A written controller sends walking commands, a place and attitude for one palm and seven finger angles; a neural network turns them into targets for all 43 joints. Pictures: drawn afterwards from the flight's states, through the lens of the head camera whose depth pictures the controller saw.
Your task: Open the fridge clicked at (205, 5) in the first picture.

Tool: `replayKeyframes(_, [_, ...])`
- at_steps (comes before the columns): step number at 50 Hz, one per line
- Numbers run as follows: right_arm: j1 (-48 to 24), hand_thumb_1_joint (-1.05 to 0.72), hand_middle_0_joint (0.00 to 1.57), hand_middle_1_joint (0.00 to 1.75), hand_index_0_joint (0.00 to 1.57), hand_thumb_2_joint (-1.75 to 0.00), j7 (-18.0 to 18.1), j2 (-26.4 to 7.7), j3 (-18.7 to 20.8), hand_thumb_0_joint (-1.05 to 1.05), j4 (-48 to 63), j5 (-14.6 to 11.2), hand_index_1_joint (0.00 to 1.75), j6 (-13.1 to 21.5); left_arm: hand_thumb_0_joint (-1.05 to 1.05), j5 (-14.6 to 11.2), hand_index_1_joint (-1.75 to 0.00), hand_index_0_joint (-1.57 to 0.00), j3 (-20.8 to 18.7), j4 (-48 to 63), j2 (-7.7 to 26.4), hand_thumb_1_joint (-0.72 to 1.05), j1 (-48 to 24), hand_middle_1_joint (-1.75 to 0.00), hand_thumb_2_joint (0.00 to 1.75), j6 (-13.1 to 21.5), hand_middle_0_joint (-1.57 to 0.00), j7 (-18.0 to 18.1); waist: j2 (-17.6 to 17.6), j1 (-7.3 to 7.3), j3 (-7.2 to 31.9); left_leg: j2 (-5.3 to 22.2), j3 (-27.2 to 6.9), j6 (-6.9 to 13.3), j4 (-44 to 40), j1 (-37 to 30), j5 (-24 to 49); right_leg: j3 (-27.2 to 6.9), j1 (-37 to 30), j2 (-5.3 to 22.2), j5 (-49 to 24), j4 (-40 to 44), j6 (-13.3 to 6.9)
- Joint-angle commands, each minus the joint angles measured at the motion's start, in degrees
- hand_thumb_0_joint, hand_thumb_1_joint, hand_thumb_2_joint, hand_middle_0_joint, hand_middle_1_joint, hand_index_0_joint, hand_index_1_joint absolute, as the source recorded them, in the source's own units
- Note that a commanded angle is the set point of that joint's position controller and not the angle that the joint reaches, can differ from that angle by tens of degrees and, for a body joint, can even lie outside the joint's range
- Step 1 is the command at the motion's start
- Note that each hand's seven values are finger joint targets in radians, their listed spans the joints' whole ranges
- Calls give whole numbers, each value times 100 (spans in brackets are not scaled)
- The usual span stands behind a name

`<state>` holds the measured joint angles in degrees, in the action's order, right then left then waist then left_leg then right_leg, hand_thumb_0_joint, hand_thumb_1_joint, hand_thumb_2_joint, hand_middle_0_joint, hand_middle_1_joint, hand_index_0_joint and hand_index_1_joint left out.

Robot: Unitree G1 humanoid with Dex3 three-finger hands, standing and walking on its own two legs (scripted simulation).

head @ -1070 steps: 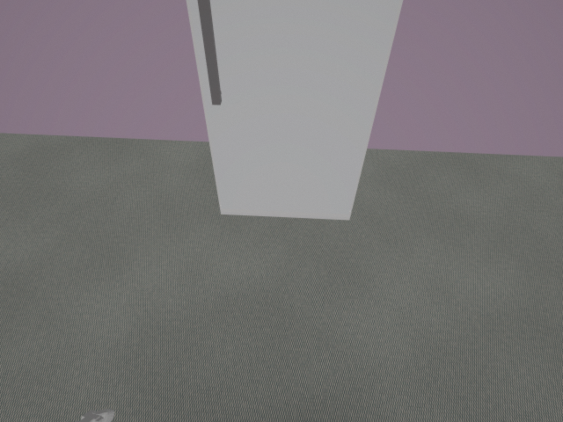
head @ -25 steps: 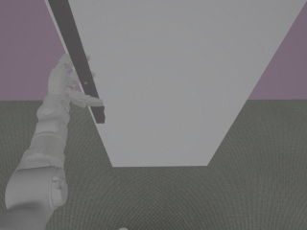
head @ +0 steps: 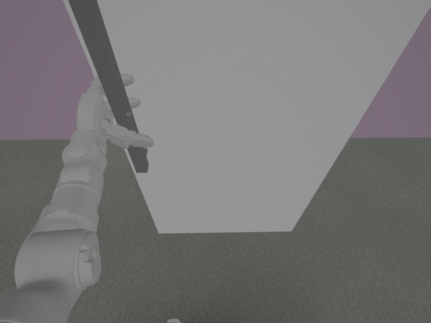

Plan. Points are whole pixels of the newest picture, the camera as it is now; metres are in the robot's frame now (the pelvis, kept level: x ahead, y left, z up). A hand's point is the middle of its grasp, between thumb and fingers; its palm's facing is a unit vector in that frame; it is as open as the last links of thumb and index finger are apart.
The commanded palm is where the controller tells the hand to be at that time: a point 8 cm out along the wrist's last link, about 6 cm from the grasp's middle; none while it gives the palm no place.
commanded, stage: grip the handle and tug to test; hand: left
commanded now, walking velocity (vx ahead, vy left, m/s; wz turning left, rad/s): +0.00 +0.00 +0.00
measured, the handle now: (117, 81) +0.52 +0.17 +0.17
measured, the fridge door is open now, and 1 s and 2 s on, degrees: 0 0 1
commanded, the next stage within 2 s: pull the door a little, standing still in 1.40 s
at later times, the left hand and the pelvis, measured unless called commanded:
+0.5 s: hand (129, 113) +0.47 +0.15 +0.14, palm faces +0.00 -1.00 +0.01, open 8.1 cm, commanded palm +0.44 +0.20 +0.14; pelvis +0.00 -0.01 +0.00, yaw +0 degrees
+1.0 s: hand (128, 113) +0.47 +0.15 +0.14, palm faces +0.00 -1.00 +0.01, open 5.9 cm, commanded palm +0.44 +0.21 +0.14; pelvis +0.01 -0.01 +0.00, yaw +0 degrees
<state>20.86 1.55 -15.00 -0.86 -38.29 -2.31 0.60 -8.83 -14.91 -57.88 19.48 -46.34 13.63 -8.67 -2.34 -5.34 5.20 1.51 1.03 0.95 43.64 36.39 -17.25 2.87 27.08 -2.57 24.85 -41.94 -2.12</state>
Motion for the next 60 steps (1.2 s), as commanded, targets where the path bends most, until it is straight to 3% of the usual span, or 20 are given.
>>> replayKeyframes(1, [357, -90, 20, 30, 20, -90, 48, -900, 313, 0, 473, -1, 30, 166, 0, -23, -121, -31, 11, 1111, 1047, -41, -3059, -121, 34, 404, -31, -15, -4, -187, 1765, -115, -353, 166, -260, -2263, 1308, -173, 584, -78, -2052, 661, 145])
replayKeyframes(2, [384, -90, 20, 30, 20, -90, 62, -920, 324, 0, 429, 7, 30, 152, 0, -6, -122, -32, -147, 1004, 1248, -36, -3024, -122, 36, 385, -32, 12, 53, -175, 1720, -103, -359, 168, -251, -2214, 1244, -176, 582, -75, -1985, 671, 139])
replayKeyframes(4, [396, -90, 20, 30, 20, -90, 64, -903, 324, 0, 441, 14, 30, 165, 0, -8, -123, -32, -54, 1091, 1154, -27, -3156, -123, 40, 396, -32, 1, -15, -205, 1830, -111, -348, 172, -255, -2278, 1267, -188, 573, -73, -2011, 675, 143])
replayKeyframes(8, [444, -90, 20, 30, 20, -90, 62, -924, 326, 0, 460, 15, 30, 158, 0, -35, -126, -35, -351, 1178, 1476, -8, -2940, -126, 48, 462, -35, -43, -85, -79, 2178, -122, -322, 171, -212, -2306, 1565, -222, 291, -65, -2370, 601, 131])
replayKeyframes(10, [426, -90, 20, 30, 20, -90, 48, -886, 327, 0, 492, 22, 30, 163, 0, -52, -127, -35, -116, 1370, 1200, 1, -2947, -127, 52, 508, -35, -80, -139, -105, 2213, -134, -323, 174, -183, -2382, 1705, -189, 261, -78, -2473, 569, 122])
replayKeyframes(11, [426, -90, 20, 30, 20, -90, 40, -901, 347, 0, 497, 12, 30, 171, 0, -44, -128, -36, -229, 1365, 1281, 6, -2812, -128, 54, 513, -36, -74, -117, -48, 2272, -122, -316, 162, -189, -2431, 1688, -187, 306, -91, -2452, 577, 132])
replayKeyframes(12, [389, -90, 20, 30, 20, -90, 39, -889, 339, 0, 506, 7, 30, 159, 0, -45, -129, -36, -50, 1330, 1103, 11, -2721, -129, 56, 480, -36, -93, -122, -106, 2131, -117, -308, 165, -193, -2405, 1641, -173, 367, -99, -2400, 597, 133])
replayKeyframes(15, [449, -90, 20, 30, 20, -90, 55, -937, 334, 0, 479, 5, 30, 114, 0, -83, -131, -38, -304, 1002, 1386, 25, -2603, -131, 62, 350, -38, -79, 172, -89, 1771, -144, -266, 204, -233, -2034, 1408, -209, 250, -84, -2349, 683, 151])
replayKeyframes(18, [436, -90, 20, 30, 20, -90, 73, -931, 323, 0, 505, -15, 30, 100, 0, -58, -133, -40, -278, 1092, 1447, 39, -2829, -133, 68, 333, -40, -118, 141, -123, 1785, -149, -260, 212, -265, -1974, 1323, -254, 237, -53, -2358, 698, 174])
replayKeyframes(21, [405, -90, 20, 30, 20, -90, 62, -900, 326, 0, 525, -12, 30, 116, 0, -65, -135, -41, -233, 1330, 1361, 53, -2850, -135, 74, 407, -41, -120, -203, -96, 2038, -149, -253, 200, -222, -2243, 1542, -253, 259, -54, -2475, 652, 151])
replayKeyframes(23, [418, -90, 20, 30, 20, -90, 60, -915, 342, 0, 532, -4, 30, 108, 0, -76, -136, -42, -413, 1435, 1540, 62, -2696, -136, 78, 452, -42, -109, -156, -17, 2186, -136, -278, 183, -201, -2314, 1704, -244, 156, -67, -2602, 612, 135])
replayKeyframes(24, [351, -90, 20, 30, 20, -90, 50, -880, 324, 0, 560, -9, 30, 109, 0, -103, -137, -43, -162, 1413, 1240, 67, -2636, -137, 80, 427, -43, -136, -153, -75, 2110, -158, -245, 190, -198, -2297, 1636, -242, 180, -72, -2594, 636, 150])
replayKeyframes(29, [372, -90, 20, 30, 20, -90, 63, -916, 331, 0, 510, -17, 30, 93, 0, -97, -140, -45, -275, 1285, 1424, 90, -2757, -140, 90, 348, -45, -136, 76, -121, 1913, -158, -235, 216, -215, -2105, 1501, -264, 153, -55, -2617, 679, 186])
replayKeyframes(38, [325, -90, 20, 30, 20, -90, 54, -887, 326, 0, 565, -20, 30, 68, 0, -106, -140, -45, -114, 1466, 1200, 90, -2681, -140, 90, 361, -45, -145, -43, -98, 2034, -156, -261, 195, -200, -2312, 1728, -236, 192, -58, -2740, 642, 167])
replayKeyframes(43, [332, -90, 20, 30, 20, -90, 78, -919, 321, 0, 557, -22, 30, 44, 0, -120, -140, -45, -377, 1280, 1499, 90, -2623, -140, 90, 317, -45, -158, 257, -89, 1945, -173, -216, 231, -215, -2058, 1606, -297, 15, -35, -2843, 676, 209])
replayKeyframes(46, [310, -90, 20, 30, 20, -90, 86, -898, 314, 0, 567, -32, 30, 34, 0, -95, -140, -45, -243, 1344, 1390, 90, -2802, -140, 90, 343, -45, -180, 40, -117, 1948, -177, -229, 219, -231, -2153, 1583, -285, 113, -24, -2738, 670, 192])
replayKeyframes(49, [316, -90, 20, 30, 20, -90, 78, -893, 315, 0, 556, -5, 30, 42, 0, -102, -140, -45, -297, 1353, 1400, 90, -2624, -140, 90, 346, -45, -176, -143, -35, 2061, -166, -251, 194, -202, -2311, 1732, -246, 134, -46, -2717, 638, 149])
replayKeyframes(55, [234, -90, 20, 30, 20, -90, 51, -892, 342, 0, 737, -19, 30, 46, 0, -210, -140, -45, -396, 1795, 1350, 90, -1757, -140, 90, 326, -45, -200, 76, 159, 2252, -169, -192, 204, -224, -2336, 2009, -223, -244, -64, -3085, 611, 141])
replayKeyframes(56, [172, -90, 20, 30, 20, -90, 39, -890, 318, 0, 769, -41, 30, 49, 0, -210, -140, -45, -321, 1857, 1302, 90, -1714, -140, 90, 294, -45, -213, -35, 157, 2169, -174, -180, 197, -268, -2303, 1952, -238, -214, -56, -3100, 632, 153])
replayKeyframes(60, [156, -90, 20, 30, 20, -90, 64, -911, 327, 0, 825, -47, 30, 8, 0, -244, -140, -45, -444, 1862, 1427, 90, -1384, -140, 90, 159, -45, -212, 289, 174, 1852, -184, -109, 232, -328, -2005, 1775, -265, -413, -46, -3136, 709, 181])
